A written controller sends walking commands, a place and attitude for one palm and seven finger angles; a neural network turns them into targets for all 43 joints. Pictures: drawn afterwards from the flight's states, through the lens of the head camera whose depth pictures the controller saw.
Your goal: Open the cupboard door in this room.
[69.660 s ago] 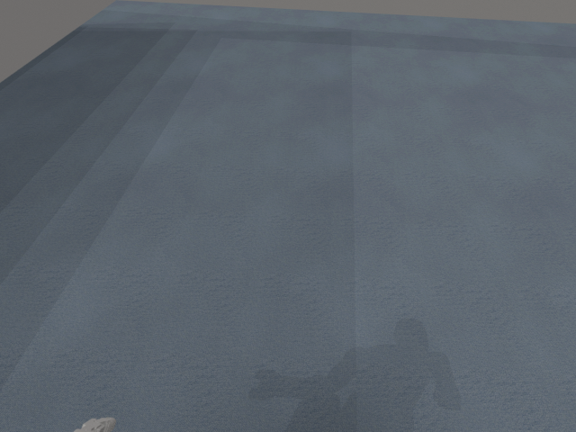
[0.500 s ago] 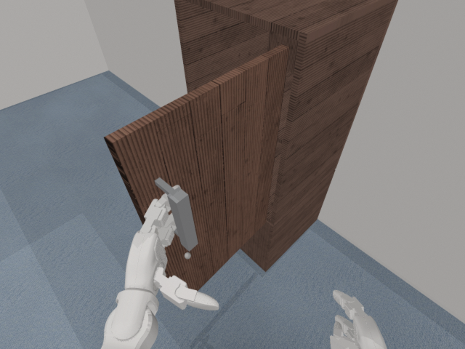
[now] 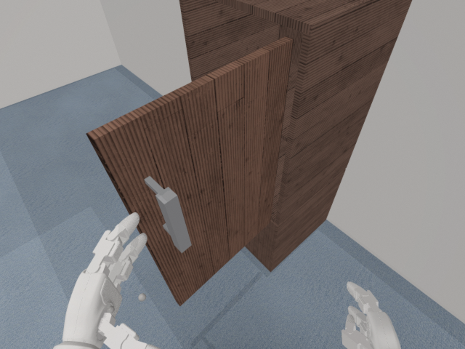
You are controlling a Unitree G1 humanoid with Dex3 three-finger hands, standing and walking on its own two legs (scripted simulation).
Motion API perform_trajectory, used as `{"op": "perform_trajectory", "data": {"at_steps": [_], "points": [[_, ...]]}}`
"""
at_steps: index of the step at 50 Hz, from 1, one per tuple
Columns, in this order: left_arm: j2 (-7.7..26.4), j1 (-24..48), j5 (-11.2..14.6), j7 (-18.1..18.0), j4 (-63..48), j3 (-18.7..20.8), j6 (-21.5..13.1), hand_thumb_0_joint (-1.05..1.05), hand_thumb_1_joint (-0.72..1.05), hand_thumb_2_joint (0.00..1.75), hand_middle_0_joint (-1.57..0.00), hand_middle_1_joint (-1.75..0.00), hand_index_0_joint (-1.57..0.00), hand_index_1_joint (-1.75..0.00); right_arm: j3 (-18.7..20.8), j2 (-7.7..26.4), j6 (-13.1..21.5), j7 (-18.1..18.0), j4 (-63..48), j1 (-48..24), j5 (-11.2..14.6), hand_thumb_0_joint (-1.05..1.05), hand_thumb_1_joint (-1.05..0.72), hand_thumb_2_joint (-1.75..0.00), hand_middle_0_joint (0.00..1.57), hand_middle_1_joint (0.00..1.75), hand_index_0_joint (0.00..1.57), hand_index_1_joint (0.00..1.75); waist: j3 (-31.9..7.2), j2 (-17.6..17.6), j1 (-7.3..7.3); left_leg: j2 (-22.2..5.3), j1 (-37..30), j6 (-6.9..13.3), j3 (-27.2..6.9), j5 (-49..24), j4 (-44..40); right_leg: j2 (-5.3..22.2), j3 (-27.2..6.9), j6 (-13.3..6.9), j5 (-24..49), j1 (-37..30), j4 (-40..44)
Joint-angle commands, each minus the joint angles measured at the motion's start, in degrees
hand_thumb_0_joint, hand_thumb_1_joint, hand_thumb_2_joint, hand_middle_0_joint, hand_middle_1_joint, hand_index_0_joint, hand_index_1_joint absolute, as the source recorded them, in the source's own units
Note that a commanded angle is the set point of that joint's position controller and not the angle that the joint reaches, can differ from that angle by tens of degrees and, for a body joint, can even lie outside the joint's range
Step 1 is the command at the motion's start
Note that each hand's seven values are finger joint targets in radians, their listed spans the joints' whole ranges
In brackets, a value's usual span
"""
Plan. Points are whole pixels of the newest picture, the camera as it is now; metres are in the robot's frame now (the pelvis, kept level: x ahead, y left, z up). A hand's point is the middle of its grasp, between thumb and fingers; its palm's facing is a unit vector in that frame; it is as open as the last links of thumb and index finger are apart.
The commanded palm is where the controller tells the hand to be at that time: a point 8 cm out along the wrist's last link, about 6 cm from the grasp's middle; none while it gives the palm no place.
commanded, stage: slide the hand sideways off the handle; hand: left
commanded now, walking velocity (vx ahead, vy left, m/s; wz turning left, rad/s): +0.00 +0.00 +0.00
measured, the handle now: (167, 215) +0.30 +0.13 +0.10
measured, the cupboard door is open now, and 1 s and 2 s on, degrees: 93 93 93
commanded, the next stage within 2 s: draw the hand back to the body in 0.16 s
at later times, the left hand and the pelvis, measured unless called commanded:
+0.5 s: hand (105, 305) +0.16 +0.17 +0.11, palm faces +0.02 -1.00 -0.06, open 16.3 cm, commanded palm +0.13 +0.23 +0.12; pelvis -0.02 +0.01 +0.00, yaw +0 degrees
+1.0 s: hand (41, 280) +0.17 +0.25 +0.15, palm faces +0.28 -0.91 -0.32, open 14.5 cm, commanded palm +0.13 +0.29 +0.17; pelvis -0.01 +0.04 +0.03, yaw -1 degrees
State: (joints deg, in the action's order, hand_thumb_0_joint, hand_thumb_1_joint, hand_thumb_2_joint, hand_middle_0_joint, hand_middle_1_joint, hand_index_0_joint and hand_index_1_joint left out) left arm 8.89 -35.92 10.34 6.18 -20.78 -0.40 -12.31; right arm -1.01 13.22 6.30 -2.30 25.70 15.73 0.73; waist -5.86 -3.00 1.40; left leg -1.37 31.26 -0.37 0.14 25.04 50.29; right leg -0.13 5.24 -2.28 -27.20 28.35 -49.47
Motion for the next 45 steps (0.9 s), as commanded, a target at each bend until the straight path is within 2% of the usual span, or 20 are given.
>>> {"op": "perform_trajectory", "data": {"at_steps": [1, 2, 4, 7, 9, 10, 12, 15, 17, 20, 22, 24, 29, 33, 38, 39, 40, 41, 43, 45], "points": [[5.7, 1.0, 2.7, 2.0, -12.9, 5.6, -5.1, 0.00, -0.50, 0.30, -0.15, -0.30, -0.15, -0.30, 2.2, 5.3, 3.7, -0.8, -9.4, -4.7, 0.6, 0.00, -0.90, -0.90, 0.20, 0.30, 0.20, 0.30, -5.3, 4.6, -0.71, 2.4, -1.3, 1.6, -1.2, -12.4, -3.6, 0.3, -5.7, 2.3, 20.8, -2.8, 8.8], [6.3, 0.6, 3.1, 2.4, -12.6, 6.5, -5.2, 0.00, -0.50, 0.30, -0.15, -0.30, -0.15, -0.30, 2.3, 5.2, 3.8, -0.9, -9.4, -4.8, 0.7, 0.00, -0.90, -0.90, 0.20, 0.30, 0.20, 0.30, -5.6, 5.9, -0.59, 2.4, -0.9, 1.6, -1.2, -12.4, -3.1, 0.4, -6.3, 2.5, 20.8, -3.2, 9.0], [6.9, -1.0, 4.3, 3.5, -12.1, 8.2, -5.7, 0.00, -0.50, 0.30, -0.15, -0.30, -0.15, -0.30, 2.5, 5.1, 4.0, -1.1, -9.2, -5.0, 1.0, 0.00, -0.90, -0.90, 0.20, 0.30, 0.20, 0.30, -6.0, 5.1, -0.16, 2.5, -0.4, 1.5, -1.3, -12.1, -3.0, 0.6, -6.5, 2.6, 20.9, -3.6, 8.9], [7.0, -1.1, 5.1, 5.1, -12.6, 7.9, -5.9, 0.00, -0.50, 0.30, -0.15, -0.30, -0.15, -0.30, 2.3, 5.2, 4.4, -1.3, -9.3, -5.7, 1.2, 0.00, -0.90, -0.90, 0.20, 0.30, 0.20, 0.30, -5.2, 3.1, 0.00, 2.5, -0.3, 1.5, -1.4, -12.7, -2.7, 0.7, -6.7, 2.4, 21.2, -3.3, 8.8], [6.7, 0.4, 5.6, 5.6, -12.7, 7.1, -6.1, 0.00, -0.50, 0.30, -0.15, -0.30, -0.15, -0.30, 2.3, 5.3, 4.9, -1.4, -9.1, -5.4, 1.2, 0.00, -0.90, -0.90, 0.20, 0.30, 0.20, 0.30, -4.8, 4.1, -0.73, 2.4, -0.5, 1.6, -1.7, -11.6, -2.7, 0.5, -6.1, 2.5, 19.0, -1.8, 9.0], [6.7, 0.2, 5.6, 5.8, -12.3, 7.1, -6.1, 0.00, -0.50, 0.30, -0.15, -0.30, -0.15, -0.30, 2.3, 5.5, 5.1, -1.5, -9.1, -5.6, 1.3, 0.00, -0.90, -0.90, 0.20, 0.30, 0.20, 0.30, -4.1, 3.5, -0.59, 2.4, -0.3, 1.6, -1.7, -11.1, -2.8, 0.4, -6.0, 2.3, 17.4, -1.1, 9.1], [6.3, 0.9, 5.6, 5.9, -12.0, 6.3, -5.9, 0.00, -0.50, 0.30, -0.15, -0.30, -0.15, -0.30, 2.3, 5.6, 5.6, -1.6, -9.2, -5.8, 1.3, 0.00, -0.90, -0.90, 0.20, 0.30, 0.20, 0.30, -3.5, 4.9, -0.68, 2.2, -0.2, 1.8, -1.9, -10.4, -2.8, 0.1, -6.0, 2.1, 15.1, -0.5, 9.4], [8.2, 3.6, 5.0, 4.8, -13.7, 7.7, -5.5, 0.00, -0.50, 0.30, -0.15, -0.30, -0.15, -0.30, 2.2, 5.6, 6.0, -1.8, -9.2, -5.8, 1.4, 0.00, -0.90, -0.90, 0.20, 0.30, 0.20, 0.30, -4.0, 2.6, -0.15, 2.1, -0.9, 1.8, -1.9, -8.4, -3.8, 0.0, -5.6, 1.5, 9.7, 0.1, 9.9], [9.6, 3.4, 4.8, 3.7, -14.2, 9.5, -4.5, 0.00, -0.50, 0.30, -0.15, -0.30, -0.15, -0.30, 2.0, 5.3, 6.1, -1.9, -9.1, -6.2, 1.5, 0.00, -0.90, -0.90, 0.20, 0.30, 0.20, 0.30, -4.1, 2.4, 0.58, 2.0, -1.1, 1.8, -1.9, -7.9, -4.4, -0.1, -5.6, 1.3, 8.0, -1.0, 10.5], [8.6, 3.8, 5.2, 3.2, -14.4, 9.3, -3.0, 0.00, -0.50, 0.30, -0.15, -0.30, -0.15, -0.30, 1.6, 5.0, 6.6, -2.1, -8.9, -6.7, 1.7, 0.00, -0.90, -0.90, 0.20, 0.30, 0.20, 0.30, -3.2, 1.7, 0.72, 1.9, -2.2, 1.7, -2.0, -6.8, -5.9, -0.2, -4.9, 1.4, 6.5, -0.9, 11.5], [9.8, 3.5, 5.8, 3.3, -12.5, 11.3, -1.3, 0.00, -0.50, 0.30, -0.15, -0.30, -0.15, -0.30, 1.5, 5.1, 6.7, -2.4, -8.2, -7.1, 1.8, 0.00, -0.90, -0.90, 0.20, 0.30, 0.20, 0.30, -2.2, 4.4, 0.90, 1.6, -1.9, 1.8, -2.2, -6.9, -6.4, -0.2, -5.2, 1.5, 6.2, -2.0, 12.7], [9.5, 5.6, 6.1, 3.9, -13.1, 10.9, 0.0, 0.00, -0.50, 0.30, -0.15, -0.30, -0.15, -0.30, 1.1, 5.3, 7.1, -2.5, -8.0, -7.3, 2.0, 0.00, -0.90, -0.90, 0.20, 0.30, 0.20, 0.30, -1.0, 2.0, 0.67, 1.6, -2.9, 1.7, -2.2, -6.3, -7.5, -0.1, -4.8, 1.5, 5.5, -1.5, 13.4], [10.8, 6.0, 7.1, 4.9, -14.4, 12.9, 2.6, 0.00, -0.50, 0.30, -0.15, -0.30, -0.15, -0.30, 0.8, 5.6, 8.3, -2.8, -7.2, -7.6, 2.1, 0.00, -0.90, -0.90, 0.20, 0.30, 0.20, 0.30, -2.1, 2.2, 1.17, 1.4, -5.6, 1.7, -2.8, -7.5, -10.0, -0.6, -3.3, 1.5, 7.8, -3.7, 13.9], [11.8, 7.6, 7.6, 5.6, -15.9, 14.3, 3.7, 0.00, -0.50, 0.30, -0.15, -0.30, -0.15, -0.30, 0.4, 5.7, 9.3, -2.8, -6.4, -7.9, 2.2, 0.00, -0.90, -0.90, 0.20, 0.30, 0.20, 0.30, -1.0, 0.6, 1.23, 1.4, -7.4, 1.7, -3.1, -9.0, -11.5, -0.9, -2.2, 1.3, 10.3, -4.6, 14.3], [12.3, 7.5, 8.5, 6.6, -16.0, 16.0, 5.2, 0.00, -0.32, 0.37, -0.16, -0.30, -0.16, -0.30, 0.4, 6.0, 10.3, -2.8, -5.4, -8.2, 2.4, 0.00, -0.90, -0.90, 0.20, 0.30, 0.20, 0.30, -1.2, -0.4, 1.67, 1.3, -9.9, 1.4, -3.2, -11.1, -13.4, -1.3, -1.0, 1.3, 13.4, -6.2, 14.8], [21.2, 10.1, -1.3, -1.9, -20.6, 17.6, 4.9, 0.00, -0.29, 0.39, -0.16, -0.30, -0.16, -0.30, 0.4, 5.7, 9.5, -4.0, -5.4, -8.7, 1.2, 0.00, -0.90, -0.90, 0.20, 0.30, 0.20, 0.30, 0.2, 0.1, 3.22, 0.9, -10.5, 1.6, -2.3, -9.4, -16.1, -0.1, -4.8, 0.6, 11.6, -8.4, 19.7], [15.9, 6.3, -2.1, -5.5, -18.2, 15.6, 5.9, 0.00, -0.26, 0.40, -0.16, -0.30, -0.16, -0.30, 0.1, 4.6, 9.1, -4.5, -4.9, -8.4, 0.6, 0.00, -0.90, -0.90, 0.20, 0.30, 0.20, 0.30, 3.0, 0.7, 2.09, 1.0, -11.7, 1.4, -1.9, -8.1, -17.0, 0.3, -4.6, 0.6, 9.4, -7.8, 21.9], [13.1, 5.3, -3.7, -7.6, -17.2, 12.6, 6.4, 0.00, -0.22, 0.42, -0.16, -0.30, -0.16, -0.30, -0.3, 4.5, 8.5, -4.4, -4.1, -8.2, 0.5, 0.00, -0.90, -0.90, 0.20, 0.30, 0.20, 0.30, 4.8, 0.9, 1.56, 0.7, -12.8, 1.6, -2.0, -7.9, -17.9, 0.4, -4.0, 0.8, 8.8, -8.1, 22.6], [14.1, 5.6, -5.6, -10.2, -18.4, 12.8, 6.5, 0.00, -0.15, 0.45, -0.16, -0.30, -0.16, -0.30, -0.2, 4.9, 7.8, -4.4, -3.5, -9.0, 0.2, 0.00, -0.90, -0.90, 0.20, 0.30, 0.20, 0.30, 4.0, 0.9, 1.61, 0.3, -15.6, 1.7, -2.0, -9.8, -19.9, 0.5, -3.6, 0.8, 10.4, -10.6, 23.8], [14.7, 6.9, -6.8, -11.7, -18.7, 13.1, 6.3, 0.00, -0.08, 0.48, -0.16, -0.30, -0.16, -0.30, -0.3, 5.2, 7.2, -4.2, -2.8, -9.3, -0.2, 0.00, -0.90, -0.90, 0.20, 0.30, 0.20, 0.30, 4.1, -1.7, 1.54, 0.2, -17.7, 1.5, -2.3, -10.3, -22.5, 0.5, -3.2, 0.8, 11.2, -12.7, 24.5]]}}
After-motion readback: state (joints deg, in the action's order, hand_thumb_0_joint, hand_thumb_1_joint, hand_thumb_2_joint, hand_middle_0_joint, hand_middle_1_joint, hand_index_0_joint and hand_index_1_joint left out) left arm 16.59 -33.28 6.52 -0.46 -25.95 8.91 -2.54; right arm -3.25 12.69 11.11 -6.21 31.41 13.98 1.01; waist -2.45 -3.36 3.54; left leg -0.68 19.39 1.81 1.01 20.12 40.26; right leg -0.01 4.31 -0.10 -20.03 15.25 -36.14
